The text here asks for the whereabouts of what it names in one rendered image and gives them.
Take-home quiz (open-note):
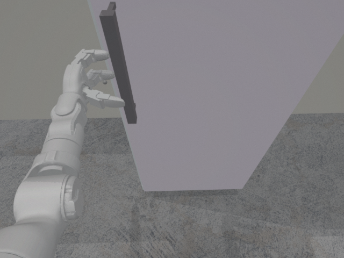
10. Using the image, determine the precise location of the left robot upper arm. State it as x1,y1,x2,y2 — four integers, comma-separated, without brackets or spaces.
0,174,84,258

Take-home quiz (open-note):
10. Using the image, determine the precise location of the handle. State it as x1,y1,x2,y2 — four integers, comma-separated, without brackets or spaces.
99,2,137,124

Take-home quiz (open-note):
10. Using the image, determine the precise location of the robot left forearm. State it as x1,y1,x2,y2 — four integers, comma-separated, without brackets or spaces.
13,92,88,220

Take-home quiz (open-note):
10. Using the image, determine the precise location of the robot left hand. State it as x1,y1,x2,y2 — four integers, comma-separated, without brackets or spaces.
62,49,125,109

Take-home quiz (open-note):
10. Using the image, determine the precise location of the fridge door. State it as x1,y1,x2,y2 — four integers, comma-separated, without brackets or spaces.
90,0,344,191

